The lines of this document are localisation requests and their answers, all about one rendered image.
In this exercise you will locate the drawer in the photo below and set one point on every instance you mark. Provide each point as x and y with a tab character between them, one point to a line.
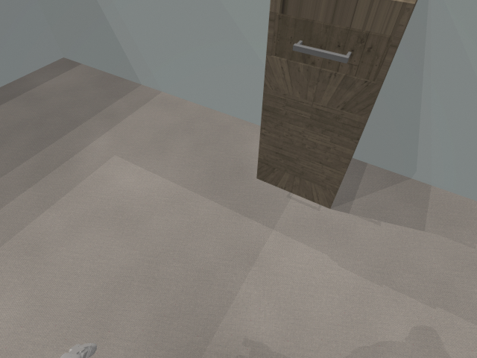
369	49

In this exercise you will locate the cabinet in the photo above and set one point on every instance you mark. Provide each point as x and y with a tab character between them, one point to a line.
313	118

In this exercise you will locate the handle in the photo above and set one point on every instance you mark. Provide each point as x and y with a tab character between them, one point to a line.
321	53

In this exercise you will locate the left robot hand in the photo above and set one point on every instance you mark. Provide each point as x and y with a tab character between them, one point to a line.
81	351

